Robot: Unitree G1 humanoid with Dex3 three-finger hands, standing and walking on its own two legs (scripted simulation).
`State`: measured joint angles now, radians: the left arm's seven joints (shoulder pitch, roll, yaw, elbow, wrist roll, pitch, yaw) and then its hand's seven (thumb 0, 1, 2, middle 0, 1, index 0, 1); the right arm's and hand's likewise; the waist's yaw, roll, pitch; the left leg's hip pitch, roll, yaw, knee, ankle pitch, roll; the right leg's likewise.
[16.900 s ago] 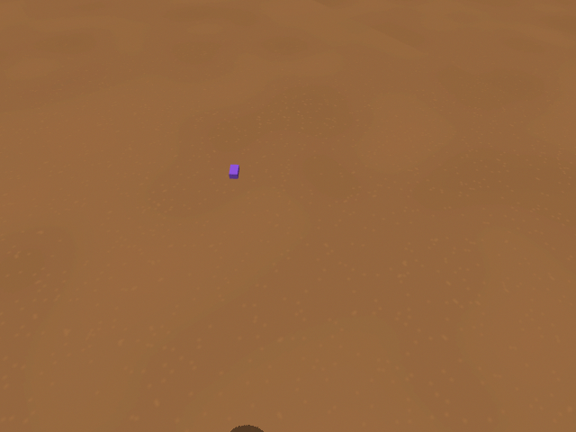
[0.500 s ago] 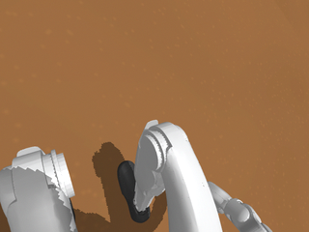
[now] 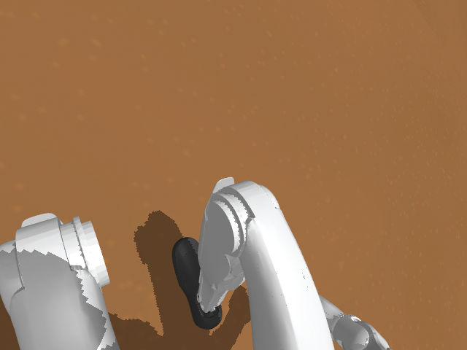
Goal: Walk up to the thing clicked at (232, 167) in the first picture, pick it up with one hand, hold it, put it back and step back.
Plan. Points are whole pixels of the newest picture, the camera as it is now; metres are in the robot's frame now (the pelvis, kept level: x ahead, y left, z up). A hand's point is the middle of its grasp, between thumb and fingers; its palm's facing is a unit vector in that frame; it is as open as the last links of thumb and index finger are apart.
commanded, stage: close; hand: left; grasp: from above
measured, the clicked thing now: out of the picture +0.37 +0.38 -0.28
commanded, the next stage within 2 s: none
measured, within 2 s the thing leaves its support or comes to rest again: neither
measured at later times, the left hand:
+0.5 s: hand out of the picture +0.38 +0.38 -0.25, palm faces -0.47 -0.19 -0.86, open 12.6 cm
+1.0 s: hand out of the picture +0.36 +0.38 -0.25, palm faces -0.42 -0.17 -0.89, open 10.5 cm
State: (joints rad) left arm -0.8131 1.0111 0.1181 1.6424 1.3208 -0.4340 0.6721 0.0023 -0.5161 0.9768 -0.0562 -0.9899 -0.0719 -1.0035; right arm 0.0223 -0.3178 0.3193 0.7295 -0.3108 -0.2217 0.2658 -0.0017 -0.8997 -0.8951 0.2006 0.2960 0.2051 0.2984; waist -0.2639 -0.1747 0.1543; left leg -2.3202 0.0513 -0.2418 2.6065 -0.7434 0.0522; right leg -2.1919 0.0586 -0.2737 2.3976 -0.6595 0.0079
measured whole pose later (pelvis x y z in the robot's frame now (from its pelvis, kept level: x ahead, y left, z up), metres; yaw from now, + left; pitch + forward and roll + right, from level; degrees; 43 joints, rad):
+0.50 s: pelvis +0.01 +0.00 +0.00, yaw +1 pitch +26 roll -15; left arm -0.92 1.01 0.14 1.70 1.25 -0.27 0.62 0.00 -0.24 0.76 -0.28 -0.82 -0.29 -0.81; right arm 0.00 -0.34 0.29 0.70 -0.27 -0.29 0.32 0.00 -0.89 -0.89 0.20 0.30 0.20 0.30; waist -0.30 -0.14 0.16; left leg -2.36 0.04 -0.22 2.60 -0.74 0.05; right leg -2.23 0.04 -0.26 2.41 -0.68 0.00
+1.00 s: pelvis +0.00 +0.00 +0.00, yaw +0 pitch +24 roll -16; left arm -0.85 1.01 0.09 1.67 1.33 -0.36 0.69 0.00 0.06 0.54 -0.43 -0.59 -0.52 -0.60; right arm 0.01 -0.32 0.31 0.72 -0.31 -0.24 0.27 0.00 -0.89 -0.89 0.20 0.30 0.21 0.30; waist -0.27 -0.18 0.11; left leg -2.34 0.04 -0.24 2.61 -0.74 0.06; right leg -2.20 0.06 -0.27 2.39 -0.66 0.02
